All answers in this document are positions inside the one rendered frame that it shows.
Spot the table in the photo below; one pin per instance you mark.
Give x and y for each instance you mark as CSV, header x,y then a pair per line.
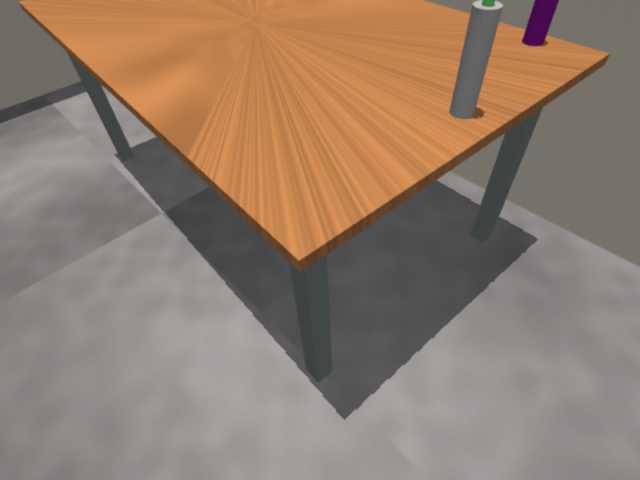
x,y
312,119

